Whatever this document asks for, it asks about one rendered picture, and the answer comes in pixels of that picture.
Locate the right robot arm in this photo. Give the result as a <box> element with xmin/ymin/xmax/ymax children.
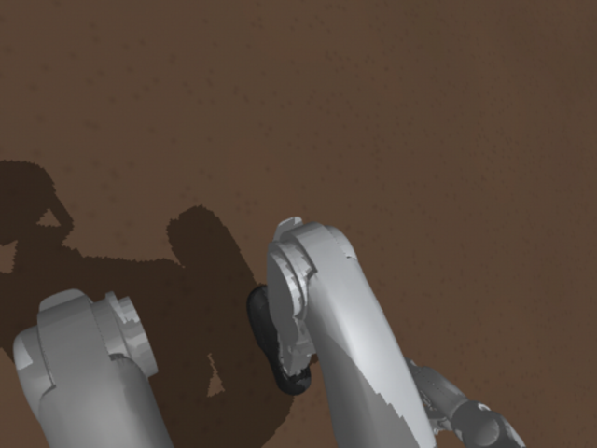
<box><xmin>451</xmin><ymin>400</ymin><xmax>526</xmax><ymax>448</ymax></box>

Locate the right robot foot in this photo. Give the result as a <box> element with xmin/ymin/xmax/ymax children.
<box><xmin>246</xmin><ymin>286</ymin><xmax>312</xmax><ymax>396</ymax></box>

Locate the right robot hand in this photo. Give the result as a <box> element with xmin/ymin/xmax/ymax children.
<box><xmin>404</xmin><ymin>357</ymin><xmax>470</xmax><ymax>435</ymax></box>

